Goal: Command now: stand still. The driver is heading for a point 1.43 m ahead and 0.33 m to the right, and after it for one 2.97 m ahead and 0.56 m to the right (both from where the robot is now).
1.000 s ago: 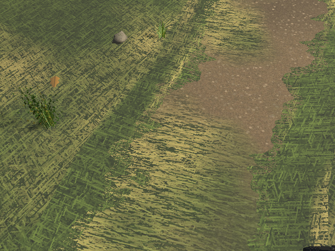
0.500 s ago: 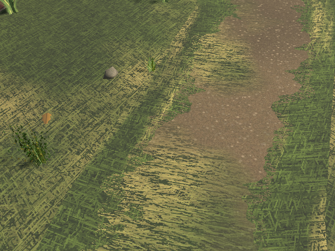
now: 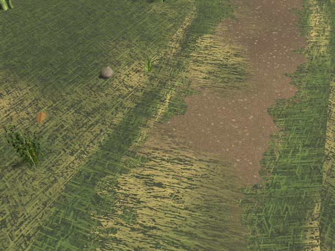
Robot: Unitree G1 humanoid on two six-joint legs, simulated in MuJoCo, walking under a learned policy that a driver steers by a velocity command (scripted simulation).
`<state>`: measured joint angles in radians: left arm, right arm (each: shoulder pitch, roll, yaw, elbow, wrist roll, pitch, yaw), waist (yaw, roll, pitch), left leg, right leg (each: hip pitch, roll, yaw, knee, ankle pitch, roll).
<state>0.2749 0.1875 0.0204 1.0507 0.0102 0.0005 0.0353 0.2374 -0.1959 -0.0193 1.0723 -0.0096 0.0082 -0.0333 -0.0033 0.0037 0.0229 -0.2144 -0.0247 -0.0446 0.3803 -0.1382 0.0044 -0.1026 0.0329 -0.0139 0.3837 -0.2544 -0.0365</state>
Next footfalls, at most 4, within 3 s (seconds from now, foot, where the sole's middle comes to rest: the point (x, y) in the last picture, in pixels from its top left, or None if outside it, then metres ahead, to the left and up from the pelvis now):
0.98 left None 0.20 0.15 -0.78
1.46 right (176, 219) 0.67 0.00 -0.78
1.90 left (156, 135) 1.14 0.09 -0.78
2.36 right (223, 104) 1.37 -0.29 -0.78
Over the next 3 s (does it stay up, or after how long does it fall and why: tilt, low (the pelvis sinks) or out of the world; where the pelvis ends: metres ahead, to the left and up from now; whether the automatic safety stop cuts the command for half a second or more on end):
stays up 1.55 -0.43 -0.01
